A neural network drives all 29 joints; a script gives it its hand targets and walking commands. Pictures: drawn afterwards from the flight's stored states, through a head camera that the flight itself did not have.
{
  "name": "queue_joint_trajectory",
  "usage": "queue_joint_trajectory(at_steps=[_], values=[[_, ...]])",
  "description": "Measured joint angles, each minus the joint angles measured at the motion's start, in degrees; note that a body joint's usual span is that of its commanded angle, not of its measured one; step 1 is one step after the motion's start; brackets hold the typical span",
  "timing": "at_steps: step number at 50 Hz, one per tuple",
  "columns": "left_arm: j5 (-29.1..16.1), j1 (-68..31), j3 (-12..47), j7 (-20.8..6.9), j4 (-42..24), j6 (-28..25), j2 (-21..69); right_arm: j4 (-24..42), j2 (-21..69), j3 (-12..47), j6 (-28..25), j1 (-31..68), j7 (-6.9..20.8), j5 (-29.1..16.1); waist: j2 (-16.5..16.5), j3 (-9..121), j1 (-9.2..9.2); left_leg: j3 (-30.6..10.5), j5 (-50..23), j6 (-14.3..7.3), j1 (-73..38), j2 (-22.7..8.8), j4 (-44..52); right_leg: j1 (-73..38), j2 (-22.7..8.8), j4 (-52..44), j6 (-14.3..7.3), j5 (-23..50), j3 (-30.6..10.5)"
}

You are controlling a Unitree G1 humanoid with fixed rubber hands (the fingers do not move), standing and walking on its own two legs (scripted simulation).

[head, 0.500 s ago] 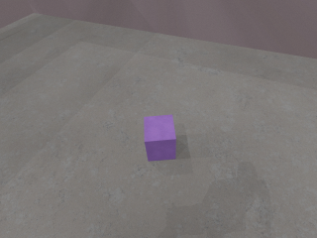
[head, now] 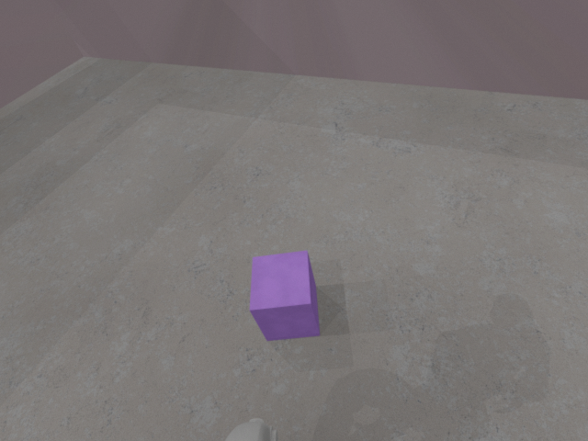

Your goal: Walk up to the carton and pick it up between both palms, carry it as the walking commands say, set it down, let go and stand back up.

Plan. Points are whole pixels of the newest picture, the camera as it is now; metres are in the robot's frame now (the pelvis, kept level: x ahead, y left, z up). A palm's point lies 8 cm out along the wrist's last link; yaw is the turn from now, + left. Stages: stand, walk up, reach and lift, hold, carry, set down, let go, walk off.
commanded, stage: walk up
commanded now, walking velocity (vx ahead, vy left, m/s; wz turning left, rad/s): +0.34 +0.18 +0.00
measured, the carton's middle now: (286, 296) +0.71 +0.15 -0.66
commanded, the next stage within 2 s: none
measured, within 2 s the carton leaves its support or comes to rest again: neither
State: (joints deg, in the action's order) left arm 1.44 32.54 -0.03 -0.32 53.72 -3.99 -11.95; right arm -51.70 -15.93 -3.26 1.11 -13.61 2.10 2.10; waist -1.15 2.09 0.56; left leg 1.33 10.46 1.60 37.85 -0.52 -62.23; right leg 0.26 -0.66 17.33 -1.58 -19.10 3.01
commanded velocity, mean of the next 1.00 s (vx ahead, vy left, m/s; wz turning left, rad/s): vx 0.20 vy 0.12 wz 0.03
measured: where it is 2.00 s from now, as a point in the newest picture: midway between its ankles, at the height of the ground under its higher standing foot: (303, 420)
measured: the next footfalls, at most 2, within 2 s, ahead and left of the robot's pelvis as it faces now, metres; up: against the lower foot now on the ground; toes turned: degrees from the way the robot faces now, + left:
left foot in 0.20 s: +0.14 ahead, +0.07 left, +0.00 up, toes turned +3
right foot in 0.36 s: +0.21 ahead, -0.14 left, +0.00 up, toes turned -5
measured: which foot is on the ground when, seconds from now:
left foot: up 0.00-0.18, down 0.20-0.38, up 0.40-0.82, down 0.84-1.00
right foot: down 0.00-0.18, up 0.20-0.34, down 0.36-0.84, up 0.86-1.00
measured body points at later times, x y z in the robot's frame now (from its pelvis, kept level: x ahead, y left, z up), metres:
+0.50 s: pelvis +0.20 -0.06 -0.01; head +0.23 -0.09 +0.43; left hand +0.25 +0.19 -0.14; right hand +0.20 -0.31 -0.18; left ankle +0.13 +0.08 -0.68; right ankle +0.17 -0.14 -0.75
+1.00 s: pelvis +0.32 +0.03 -0.02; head +0.32 +0.04 +0.43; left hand +0.33 +0.26 -0.18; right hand +0.41 -0.21 -0.15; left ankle +0.39 +0.11 -0.75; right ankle +0.22 -0.12 -0.71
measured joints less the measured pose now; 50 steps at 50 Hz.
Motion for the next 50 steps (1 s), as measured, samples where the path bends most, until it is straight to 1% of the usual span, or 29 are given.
queue_joint_trajectory(at_steps=[3,5,7,8,9,10,11,12,13,14,16,18,19,20,22,23,26,30,33,35,37,40,41,42,43,44,45,47,50], values=[[0.0,0.9,0.0,0.9,0.0,0.2,0.0,-0.8,0.5,0.0,0.3,0.1,0.0,-0.1,-0.2,-0.1,-0.09,0.7,0.1,0.0,-0.5,1.4,2.3,-2.0,0.0,-0.3,1.6,-0.5,0.0],[-0.2,0.8,0.0,1.2,0.0,0.7,0.0,-1.6,1.1,0.2,0.4,0.0,0.0,-0.3,0.3,-0.2,-0.04,2.9,0.2,0.0,-3.8,2.8,10.3,-2.8,-0.1,1.0,4.3,-0.4,0.1],[-0.4,0.2,0.0,1.6,0.0,1.0,0.0,-2.5,1.2,0.7,0.4,-0.1,0.0,-0.4,0.6,-1.6,0.01,6.6,0.2,0.0,-10.7,5.5,21.0,-2.8,-0.1,6.6,6.5,-0.5,0.3],[-0.5,-0.3,0.0,1.7,0.0,1.1,0.0,-2.8,1.2,0.7,0.2,-0.2,0.0,-0.5,0.6,-3.1,0.11,8.6,0.0,-0.9,-15.6,6.8,26.3,-1.8,0.0,13.2,7.0,-0.2,0.6],[-0.7,-0.6,0.0,1.7,0.0,1.1,0.1,-2.9,0.9,0.7,-0.4,-0.5,0.0,-0.2,-0.4,-4.1,0.24,9.5,-4.2,-3.5,-20.4,7.1,31.1,2.0,0.7,25.1,7.5,2.4,0.8],[-0.8,-0.6,0.0,1.8,0.0,1.1,0.0,-2.8,0.4,0.7,-0.9,-1.3,-0.2,0.0,-2.1,-4.3,0.21,9.2,-7.8,-6.6,-24.1,5.7,33.3,6.8,2.0,38.6,7.6,-0.8,0.8],[-0.8,-1.3,0.0,1.8,0.0,1.6,-0.2,-3.3,0.1,0.7,-1.2,-2.3,-0.8,-0.1,-3.2,-4.1,0.11,8.4,-0.2,-7.7,-26.9,4.7,33.6,11.2,2.2,49.4,7.7,-6.7,0.6],[-0.8,-2.9,0.0,1.8,0.0,2.5,-0.5,-4.5,0.3,0.7,-1.3,-3.4,-1.3,-0.3,-3.2,-3.8,-0.01,7.5,9.8,-5.4,-28.9,4.6,33.3,14.5,1.1,55.4,7.1,-11.1,0.1],[-0.8,-5.5,0.0,1.8,0.1,3.4,-0.7,-6.4,1.0,0.8,-1.2,-4.2,-1.5,-0.4,-1.6,-3.7,-0.09,7.6,13.7,-4.4,-29.7,5.6,31.9,16.6,-1.2,56.5,6.2,-12.4,-1.4],[-0.8,-8.1,0.0,1.7,-0.1,3.7,-0.5,-7.5,1.6,1.1,-1.2,-5.3,-1.6,-0.7,-0.6,-3.7,-0.13,7.4,13.6,-4.3,-30.7,6.2,31.6,17.7,-2.8,54.1,5.6,-12.3,-2.3],[-0.8,-12.5,0.0,1.6,-0.9,3.3,0.5,-8.4,2.0,1.4,-1.3,-6.8,-1.6,-0.9,-1.3,-3.5,-0.20,6.3,11.4,-4.3,-32.1,4.9,31.7,17.9,-3.1,40.5,5.4,-10.3,-2.4],[-0.8,-15.5,0.0,1.5,-1.7,2.1,0.7,-8.4,2.4,1.4,-1.3,-7.0,-1.6,-0.8,-1.4,-3.4,-0.23,5.6,12.1,-3.5,-31.8,3.3,30.9,17.8,-3.1,25.4,5.4,-4.6,-2.4],[-0.8,-16.8,0.0,1.5,-1.9,1.4,0.6,-8.2,2.9,1.4,-1.5,-7.0,-1.6,-0.8,-0.9,-3.8,-0.22,5.1,12.8,-3.4,-30.3,2.7,27.9,17.5,-3.1,22.5,4.7,0.2,-1.5],[-0.8,-17.8,0.0,1.5,-1.8,1.1,0.7,-8.2,3.2,1.3,-1.5,-7.0,-1.6,-0.8,-0.3,-4.0,-0.26,4.3,13.2,-3.4,-27.8,2.3,23.0,17.4,-3.1,22.5,3.4,0.3,-0.6],[-0.8,-17.2,0.0,1.5,-1.7,1.0,0.7,-7.7,2.9,1.3,-1.5,-6.7,-1.6,-0.8,1.1,-3.3,-0.27,2.9,14.3,-2.8,-22.5,2.4,12.3,16.8,-3.1,21.6,0.8,-1.9,0.0],[-0.8,-16.5,0.0,1.5,-1.7,1.0,0.8,-7.2,2.5,1.2,-1.6,-6.4,-1.6,-0.7,1.4,-3.1,-0.25,2.4,14.4,-2.7,-20.2,2.3,8.5,16.2,-3.1,20.2,0.1,-2.3,0.0],[-0.8,-13.8,0.0,1.5,-1.3,1.0,0.9,-5.5,1.3,1.0,-1.6,-4.9,-1.6,-0.5,1.6,-3.0,-0.19,2.2,14.1,-2.7,-13.9,1.2,4.0,14.5,-3.3,15.7,-0.2,-1.6,0.1],[-0.8,-9.5,0.0,1.5,-0.2,1.0,0.9,-4.0,0.9,1.0,-1.4,-1.6,-1.6,-0.2,1.0,-3.5,-0.19,2.1,12.4,-2.7,-7.6,-0.4,3.8,12.1,-3.4,12.1,0.1,-1.3,0.1],[-0.8,-6.2,0.0,1.5,0.9,1.0,0.9,-3.3,1.1,1.0,-1.1,0.8,-1.5,-0.2,0.5,-3.5,-0.19,2.1,9.5,-2.7,-4.8,-0.7,4.1,9.2,-3.4,10.1,0.7,-1.9,0.1],[-0.8,-4.6,0.0,1.5,1.5,1.1,0.9,-3.0,1.6,1.0,-1.0,2.3,-1.3,-0.2,0.4,-3.5,-0.31,2.1,7.7,-2.7,-4.1,-0.8,6.4,7.1,-3.4,8.8,1.3,-2.3,0.1],[-0.8,-3.8,0.0,1.5,1.8,1.4,0.9,-2.7,2.2,1.0,-1.0,3.7,-1.0,-0.2,0.3,-3.5,-0.54,2.1,6.4,-2.7,-4.1,-0.9,10.6,5.4,-3.3,7.6,1.9,-2.7,0.2],[-0.8,-3.8,0.0,1.5,1.9,1.6,0.9,-2.3,3.1,1.5,-1.1,5.4,-1.0,-0.5,0.4,-3.4,-0.59,2.0,4.2,-2.7,-6.0,-0.6,20.3,4.5,-3.3,8.1,2.9,-4.0,0.2],[-0.8,-4.0,0.0,1.5,1.9,1.6,0.9,-2.1,3.3,1.9,-1.6,5.4,-1.0,-0.7,0.3,-3.7,-0.55,2.0,-0.6,-2.7,-8.4,-0.6,25.0,4.5,-3.2,10.1,2.9,-4.8,0.3],[-1.1,-4.1,0.0,1.5,2.0,1.7,0.9,-2.2,3.3,2.0,-2.2,5.3,-1.0,-0.7,-0.2,-4.4,-0.54,2.0,-10.0,-3.1,-11.4,-1.3,28.0,4.5,-2.8,13.8,2.9,-6.0,0.3],[-1.2,-4.6,0.0,1.5,2.1,2.0,0.9,-2.9,3.5,2.0,-2.7,5.3,-1.0,-0.9,-0.1,-4.8,-0.54,2.0,-5.4,-3.3,-13.6,-1.4,28.0,5.1,-2.7,18.8,2.9,-8.0,0.3],[-1.2,-5.3,0.0,1.5,2.2,2.6,0.9,-3.6,3.8,2.0,-2.8,5.1,-1.0,-1.1,-0.1,-4.8,-0.56,2.0,1.4,-3.6,-15.6,-1.4,27.9,5.8,-2.6,23.2,2.9,-10.3,0.3],[-1.2,-6.7,0.0,1.5,2.2,3.5,0.8,-4.6,4.3,2.0,-2.7,5.0,-1.1,-1.3,0.5,-4.8,-0.60,2.1,3.6,-3.9,-16.5,-0.9,27.4,6.4,-2.7,26.1,2.9,-11.8,0.1],[-1.2,-9.8,0.0,1.5,2.1,4.8,0.9,-5.7,5.1,2.2,-2.5,4.9,-1.2,-1.5,1.2,-5.0,-0.61,2.1,3.0,-4.4,-18.2,-0.3,28.2,7.9,-2.5,29.7,2.9,-12.2,0.1],[-1.2,-13.2,0.0,1.5,2.1,5.7,0.9,-5.8,5.3,2.3,-2.3,5.0,-1.6,-1.5,0.9,-5.5,-0.65,2.1,0.7,-4.8,-20.3,-0.2,30.4,9.1,-2.6,29.5,2.9,-11.6,0.0]])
